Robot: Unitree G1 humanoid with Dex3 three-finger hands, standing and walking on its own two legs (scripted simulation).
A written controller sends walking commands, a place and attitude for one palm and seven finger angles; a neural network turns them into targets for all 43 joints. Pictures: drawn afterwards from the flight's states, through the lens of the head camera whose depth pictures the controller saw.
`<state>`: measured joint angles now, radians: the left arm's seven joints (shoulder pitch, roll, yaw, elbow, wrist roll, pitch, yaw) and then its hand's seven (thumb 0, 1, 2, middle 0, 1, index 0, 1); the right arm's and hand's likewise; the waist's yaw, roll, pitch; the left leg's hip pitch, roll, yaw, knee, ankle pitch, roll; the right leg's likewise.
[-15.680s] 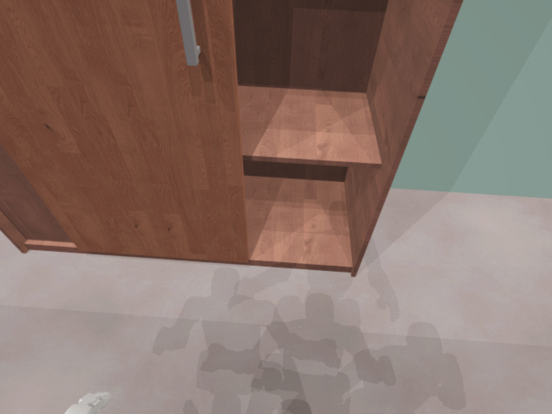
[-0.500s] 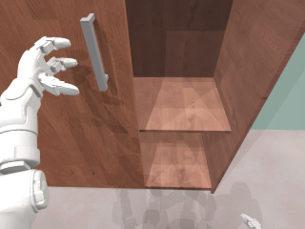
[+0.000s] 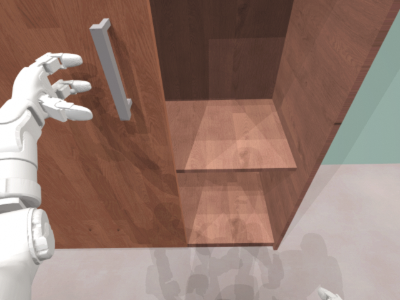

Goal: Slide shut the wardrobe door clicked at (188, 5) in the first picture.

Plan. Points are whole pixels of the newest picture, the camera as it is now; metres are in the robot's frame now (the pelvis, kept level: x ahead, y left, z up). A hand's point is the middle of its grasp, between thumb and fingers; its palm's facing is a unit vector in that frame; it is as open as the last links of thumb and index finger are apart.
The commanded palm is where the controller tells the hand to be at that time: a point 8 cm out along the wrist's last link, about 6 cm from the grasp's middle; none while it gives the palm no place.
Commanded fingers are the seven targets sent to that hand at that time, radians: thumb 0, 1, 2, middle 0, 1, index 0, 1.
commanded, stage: move the hooked fingers beside the handle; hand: left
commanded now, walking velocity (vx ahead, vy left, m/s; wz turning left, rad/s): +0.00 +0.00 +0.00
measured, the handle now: (116, 73) +0.49 +0.18 +0.24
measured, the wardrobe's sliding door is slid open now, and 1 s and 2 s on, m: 0.43 0.43 0.43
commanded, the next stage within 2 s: none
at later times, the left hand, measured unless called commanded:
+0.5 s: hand (71, 92) +0.41 +0.24 +0.24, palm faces +0.04 -1.00 -0.05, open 14.0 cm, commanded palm +0.40 +0.28 +0.24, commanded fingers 0.00 -0.50 0.30 -0.30 -1.20 -0.30 -1.20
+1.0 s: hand (75, 92) +0.42 +0.23 +0.24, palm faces +0.07 -1.00 -0.06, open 14.0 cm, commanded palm +0.40 +0.28 +0.23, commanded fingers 0.00 -0.50 0.30 -0.30 -1.20 -0.30 -1.20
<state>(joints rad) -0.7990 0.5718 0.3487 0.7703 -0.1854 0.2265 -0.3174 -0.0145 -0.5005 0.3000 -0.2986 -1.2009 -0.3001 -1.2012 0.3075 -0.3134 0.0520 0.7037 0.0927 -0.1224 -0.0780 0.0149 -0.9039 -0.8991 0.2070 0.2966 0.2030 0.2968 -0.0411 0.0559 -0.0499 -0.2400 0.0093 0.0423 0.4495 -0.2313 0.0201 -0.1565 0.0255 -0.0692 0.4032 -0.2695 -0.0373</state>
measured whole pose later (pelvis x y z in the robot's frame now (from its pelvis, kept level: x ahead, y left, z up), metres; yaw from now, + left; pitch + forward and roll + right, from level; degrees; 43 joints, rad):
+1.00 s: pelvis +0.00 +0.00 +0.00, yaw +0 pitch +1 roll +0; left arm -0.76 0.54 0.34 0.68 -0.18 0.25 -0.28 -0.01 -0.50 0.30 -0.30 -1.20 -0.30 -1.20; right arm 0.29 -0.30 0.05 0.69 0.09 -0.11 -0.08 0.01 -0.90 -0.90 0.21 0.30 0.20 0.30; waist -0.03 0.06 -0.05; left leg -0.22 0.01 0.04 0.44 -0.23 0.02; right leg -0.14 0.02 -0.07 0.40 -0.27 -0.04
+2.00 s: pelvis +0.00 +0.01 +0.00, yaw +0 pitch +1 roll -1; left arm -0.74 0.53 0.36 0.63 -0.20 0.22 -0.30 -0.02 -0.50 0.30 -0.30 -1.20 -0.30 -1.20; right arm 0.29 -0.30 0.05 0.70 0.09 -0.12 -0.07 0.02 -0.90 -0.90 0.21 0.30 0.20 0.30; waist -0.03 0.05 -0.05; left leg -0.22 0.00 0.04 0.45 -0.24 0.03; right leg -0.14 0.02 -0.06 0.40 -0.27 -0.03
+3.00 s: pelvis +0.01 -0.01 +0.00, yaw +0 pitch +0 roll +0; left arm -0.77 0.48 0.33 0.62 -0.18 0.25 -0.23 -0.02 -0.50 0.30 -0.30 -1.20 -0.30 -1.20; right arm 0.29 -0.30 0.04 0.71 0.08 -0.10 -0.07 0.02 -0.90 -0.90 0.21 0.30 0.20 0.30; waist -0.03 0.05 -0.04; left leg -0.20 0.01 0.04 0.43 -0.23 0.01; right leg -0.12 0.03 -0.07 0.38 -0.27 -0.04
